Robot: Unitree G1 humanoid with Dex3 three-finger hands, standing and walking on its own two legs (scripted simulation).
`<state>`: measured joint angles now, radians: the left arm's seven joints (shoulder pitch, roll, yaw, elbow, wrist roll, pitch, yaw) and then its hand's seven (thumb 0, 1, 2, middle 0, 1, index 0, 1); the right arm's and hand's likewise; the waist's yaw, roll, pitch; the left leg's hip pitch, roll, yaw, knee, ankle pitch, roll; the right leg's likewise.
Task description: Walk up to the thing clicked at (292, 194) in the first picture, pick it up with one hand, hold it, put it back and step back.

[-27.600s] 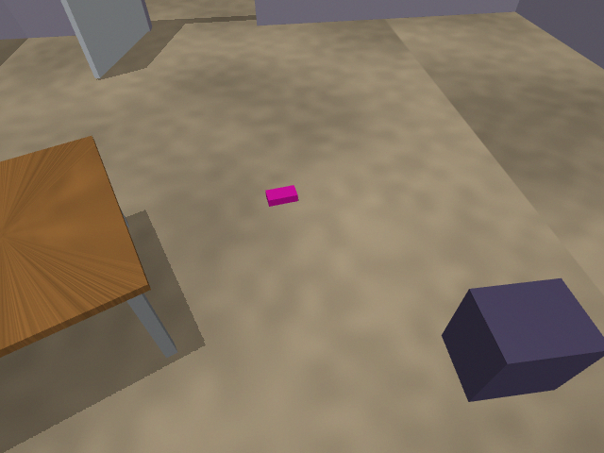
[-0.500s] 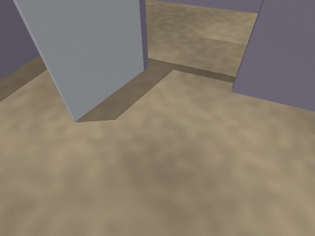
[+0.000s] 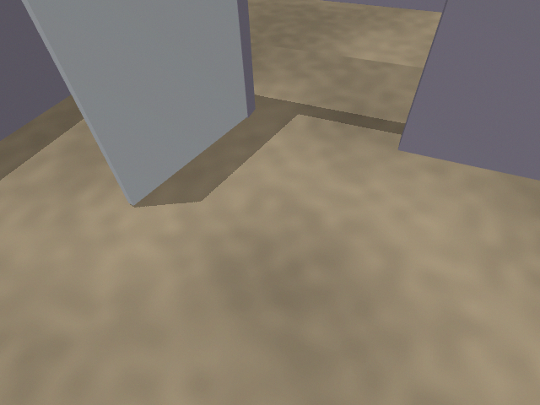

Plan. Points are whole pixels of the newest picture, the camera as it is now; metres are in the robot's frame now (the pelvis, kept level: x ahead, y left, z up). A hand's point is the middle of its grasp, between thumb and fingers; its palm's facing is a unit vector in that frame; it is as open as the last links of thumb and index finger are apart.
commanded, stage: stand
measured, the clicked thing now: out of the picture -0.65 +0.18 -0.76
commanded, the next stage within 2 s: none
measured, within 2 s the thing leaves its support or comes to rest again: neither
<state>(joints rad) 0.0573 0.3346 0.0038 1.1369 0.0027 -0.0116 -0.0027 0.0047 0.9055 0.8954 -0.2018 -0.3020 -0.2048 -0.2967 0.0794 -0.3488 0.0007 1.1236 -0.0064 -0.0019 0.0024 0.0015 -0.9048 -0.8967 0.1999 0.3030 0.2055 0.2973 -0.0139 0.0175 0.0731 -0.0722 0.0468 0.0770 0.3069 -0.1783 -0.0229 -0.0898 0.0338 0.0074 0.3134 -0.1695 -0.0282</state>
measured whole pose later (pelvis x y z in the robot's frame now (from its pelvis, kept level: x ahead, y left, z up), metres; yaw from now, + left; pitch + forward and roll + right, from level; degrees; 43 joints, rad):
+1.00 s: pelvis -0.01 +0.02 +0.00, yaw +1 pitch -2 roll +0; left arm 0.11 0.34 -0.01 1.14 0.01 -0.02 0.00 0.00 0.91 0.90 -0.20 -0.30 -0.20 -0.30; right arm 0.10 -0.35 0.00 1.14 -0.02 -0.01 0.01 0.00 -0.90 -0.90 0.20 0.30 0.21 0.30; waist 0.00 0.00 0.04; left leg -0.10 0.01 0.07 0.30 -0.16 0.01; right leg -0.11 0.00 0.00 0.30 -0.15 0.00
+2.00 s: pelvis +0.00 +0.02 +0.00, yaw +2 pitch -2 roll +0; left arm 0.12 0.35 -0.01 1.13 0.01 -0.02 0.00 0.00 0.91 0.90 -0.20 -0.30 -0.20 -0.30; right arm 0.11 -0.35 0.00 1.14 -0.01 0.00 0.01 0.00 -0.90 -0.90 0.20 0.30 0.21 0.30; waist 0.00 0.00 0.04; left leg -0.09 0.01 0.06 0.29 -0.16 0.01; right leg -0.09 0.00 -0.01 0.29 -0.16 0.00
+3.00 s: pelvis +0.17 -0.05 -0.01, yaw +3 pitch -3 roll -1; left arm 0.33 0.39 0.07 0.96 0.02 -0.08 -0.04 0.01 0.90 0.90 -0.20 -0.30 -0.21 -0.30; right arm 0.25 -0.42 -0.08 0.95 -0.02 -0.01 0.10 0.00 -0.91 -0.90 0.20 0.30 0.20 0.30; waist 0.04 0.04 0.06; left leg -0.50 0.06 -0.07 0.81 -0.22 -0.01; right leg -0.04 0.01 -0.11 0.36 -0.27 -0.03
